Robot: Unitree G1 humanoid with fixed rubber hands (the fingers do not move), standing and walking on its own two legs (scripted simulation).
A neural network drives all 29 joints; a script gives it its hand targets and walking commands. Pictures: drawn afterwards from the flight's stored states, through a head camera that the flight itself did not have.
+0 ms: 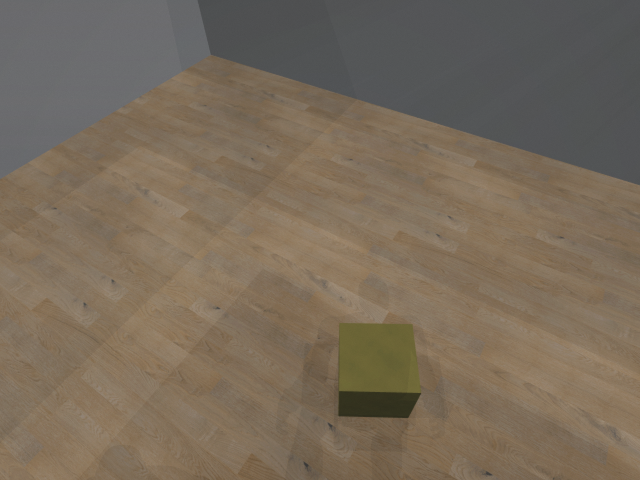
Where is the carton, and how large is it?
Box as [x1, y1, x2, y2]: [338, 323, 420, 417]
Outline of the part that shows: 339,323 338,415 407,417 420,394 412,325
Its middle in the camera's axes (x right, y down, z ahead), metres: +0.15 +0.38 +1.14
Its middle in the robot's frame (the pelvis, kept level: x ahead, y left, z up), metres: +0.50 -0.12 -0.66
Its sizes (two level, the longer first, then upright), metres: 0.211 0.195 0.228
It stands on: the floor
